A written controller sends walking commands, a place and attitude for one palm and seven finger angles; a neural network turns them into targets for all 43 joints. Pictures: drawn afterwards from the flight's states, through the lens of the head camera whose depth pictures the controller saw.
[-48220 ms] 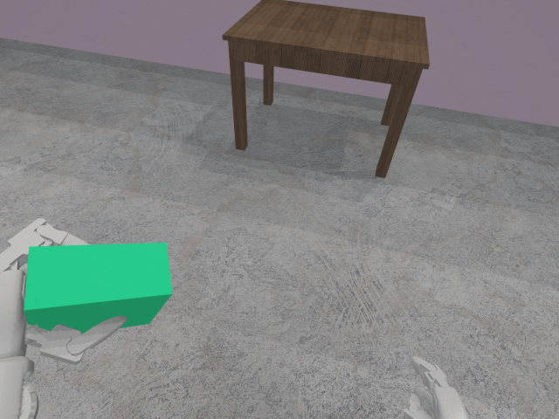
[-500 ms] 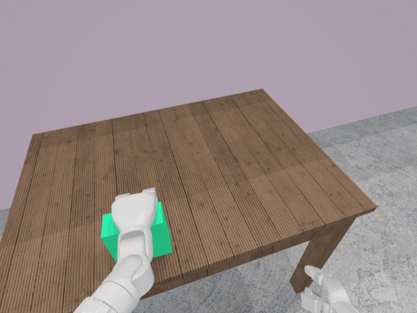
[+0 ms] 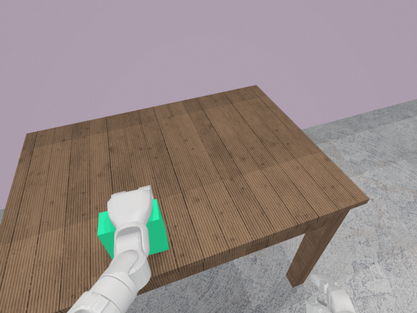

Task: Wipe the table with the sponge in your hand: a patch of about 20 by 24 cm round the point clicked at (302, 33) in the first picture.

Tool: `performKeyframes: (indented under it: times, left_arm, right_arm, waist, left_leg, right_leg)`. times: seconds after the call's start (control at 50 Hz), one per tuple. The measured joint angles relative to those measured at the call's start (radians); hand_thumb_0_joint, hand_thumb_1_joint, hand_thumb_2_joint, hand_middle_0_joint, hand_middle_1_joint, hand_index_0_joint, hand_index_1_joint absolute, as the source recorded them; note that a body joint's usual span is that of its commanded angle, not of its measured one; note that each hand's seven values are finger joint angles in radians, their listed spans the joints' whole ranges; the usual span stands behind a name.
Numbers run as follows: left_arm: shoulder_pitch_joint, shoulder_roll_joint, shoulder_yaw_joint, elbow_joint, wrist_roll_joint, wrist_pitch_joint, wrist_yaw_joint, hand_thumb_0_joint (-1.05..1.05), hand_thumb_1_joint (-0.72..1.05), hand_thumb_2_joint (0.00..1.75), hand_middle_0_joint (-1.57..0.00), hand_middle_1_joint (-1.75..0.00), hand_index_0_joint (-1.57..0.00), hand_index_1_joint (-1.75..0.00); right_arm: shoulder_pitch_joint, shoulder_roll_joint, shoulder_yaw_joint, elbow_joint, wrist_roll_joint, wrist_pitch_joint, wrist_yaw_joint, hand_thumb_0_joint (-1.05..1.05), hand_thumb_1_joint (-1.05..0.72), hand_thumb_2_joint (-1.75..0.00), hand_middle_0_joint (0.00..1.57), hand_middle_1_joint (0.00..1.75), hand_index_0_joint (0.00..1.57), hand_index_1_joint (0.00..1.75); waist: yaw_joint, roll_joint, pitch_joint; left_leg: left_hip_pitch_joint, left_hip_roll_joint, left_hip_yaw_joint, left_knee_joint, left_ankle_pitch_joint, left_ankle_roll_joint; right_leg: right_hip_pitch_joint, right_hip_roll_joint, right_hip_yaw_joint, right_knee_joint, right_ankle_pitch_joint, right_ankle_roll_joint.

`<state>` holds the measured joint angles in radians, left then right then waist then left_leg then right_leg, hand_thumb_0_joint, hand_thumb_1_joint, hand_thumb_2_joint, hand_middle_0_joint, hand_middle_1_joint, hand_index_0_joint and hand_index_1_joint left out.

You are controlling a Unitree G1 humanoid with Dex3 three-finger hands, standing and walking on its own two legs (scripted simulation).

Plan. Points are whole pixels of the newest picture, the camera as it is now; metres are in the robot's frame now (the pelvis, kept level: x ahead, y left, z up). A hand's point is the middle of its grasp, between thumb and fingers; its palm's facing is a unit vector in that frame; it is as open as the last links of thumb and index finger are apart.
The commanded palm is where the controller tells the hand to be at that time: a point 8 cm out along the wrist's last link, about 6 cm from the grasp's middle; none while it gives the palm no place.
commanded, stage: slide across to the third lane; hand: left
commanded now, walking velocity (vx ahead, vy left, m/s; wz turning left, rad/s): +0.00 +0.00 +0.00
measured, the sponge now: (138, 237) +0.30 +0.21 -0.06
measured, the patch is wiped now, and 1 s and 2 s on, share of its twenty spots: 0.75 0.80 0.85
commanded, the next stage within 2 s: wipe forward along the third lane in 1.64 s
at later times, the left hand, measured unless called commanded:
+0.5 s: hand (151, 220) +0.31 +0.17 +0.00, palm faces -0.07 -0.03 -1.00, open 10.2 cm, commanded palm +0.28 +0.13 +0.05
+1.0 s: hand (166, 216) +0.32 +0.14 +0.00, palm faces -0.08 +0.00 -1.00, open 10.2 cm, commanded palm +0.29 +0.10 +0.04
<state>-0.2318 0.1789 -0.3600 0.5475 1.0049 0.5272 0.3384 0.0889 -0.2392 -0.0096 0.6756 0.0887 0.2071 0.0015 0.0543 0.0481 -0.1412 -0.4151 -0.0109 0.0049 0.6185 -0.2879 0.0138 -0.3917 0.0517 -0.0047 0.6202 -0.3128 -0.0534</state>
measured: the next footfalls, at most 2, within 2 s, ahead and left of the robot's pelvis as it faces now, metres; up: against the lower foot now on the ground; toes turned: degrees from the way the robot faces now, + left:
none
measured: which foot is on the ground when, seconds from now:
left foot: down 0.00-1.00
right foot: down 0.00-1.00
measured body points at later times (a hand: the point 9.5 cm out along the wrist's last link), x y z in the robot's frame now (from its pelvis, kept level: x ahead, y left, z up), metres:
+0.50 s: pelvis -0.01 +0.00 +0.00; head -0.02 -0.03 +0.45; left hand +0.31 +0.16 +0.05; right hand +0.22 -0.20 -0.10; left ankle +0.02 +0.11 -0.73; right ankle +0.00 -0.09 -0.73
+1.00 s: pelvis -0.02 -0.01 +0.00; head -0.03 -0.04 +0.45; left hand +0.32 +0.13 +0.05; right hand +0.16 -0.24 -0.12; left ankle +0.02 +0.11 -0.73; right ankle +0.00 -0.09 -0.73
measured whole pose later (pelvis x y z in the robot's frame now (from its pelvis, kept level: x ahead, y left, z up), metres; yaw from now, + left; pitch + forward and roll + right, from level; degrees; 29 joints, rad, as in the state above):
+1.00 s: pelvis -0.02 -0.01 +0.00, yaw +1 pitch +4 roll +0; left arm -0.49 0.04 -0.46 0.90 0.93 0.53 0.43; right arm 0.10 -0.22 -0.04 0.75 0.08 0.20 0.04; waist 0.04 0.05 -0.14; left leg -0.44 -0.01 -0.03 0.61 -0.25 0.00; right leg -0.41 0.06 -0.03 0.62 -0.29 -0.07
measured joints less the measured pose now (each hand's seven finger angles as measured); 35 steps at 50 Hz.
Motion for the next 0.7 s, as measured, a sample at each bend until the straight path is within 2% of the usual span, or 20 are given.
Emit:
performKeyframes:
  times: [0.1,0.24,0.5,0.7]
  left_arm:
    - [-0.004,0.004,-0.005,-0.001,-0.009,0.006,-0.003,0.0,-0.49,1.05,-0.7,-1.41,-0.69,-1.41]
    - [-0.026,-0.001,-0.048,0.011,-0.028,0.01,-0.011,0.0,-0.49,1.05,-0.7,-1.41,-0.69,-1.41]
    - [-0.101,-0.071,-0.119,0.108,-0.035,-0.006,0.019,0.0,-0.5,1.05,-0.71,-1.4,-0.71,-1.39]
    - [-0.198,-0.116,-0.134,0.24,-0.054,0.008,0.047,0.0,-0.51,1.05,-0.72,-1.38,-0.72,-1.38]
  right_arm:
    - [0.005,-0.001,-0.004,0.001,0.001,-0.004,-0.001,0.01,-0.9,-0.9,0.19,0.3,0.19,0.3]
    - [0.002,-0.001,-0.015,0.004,0.003,-0.02,0.009,0.01,-0.9,-0.9,0.19,0.3,0.19,0.3]
    - [-0.039,0.028,-0.011,0.024,-0.002,-0.028,0.039,0.01,-0.9,-0.9,0.19,0.3,0.19,0.3]
    - [-0.045,0.035,-0.011,0.042,-0.008,-0.021,0.043,0.01,-0.9,-0.9,0.19,0.3,0.19,0.3]
  waist:
    - [-0.004,0.002,0.003]
    - [0.001,0.012,0.01]
    - [0.024,0.014,0.006]
    - [0.013,0.007,0.006]
  left_leg:
    - [0.001,0.0,0.0,-0.002,0.002,0.0]
    - [0.011,-0.005,-0.009,-0.004,0.005,0.003]
    - [0.017,-0.012,-0.025,-0.006,0.013,0.0]
    - [-0.007,-0.01,-0.036,0.003,0.022,-0.007]
  right_leg:
    - [0.001,0.0,0.001,-0.002,0.003,0.0]
    - [0.017,-0.004,-0.009,-0.009,0.004,0.002]
    - [0.027,-0.011,-0.024,-0.008,0.004,0.001]
    - [0.005,-0.009,-0.037,0.002,0.008,-0.007]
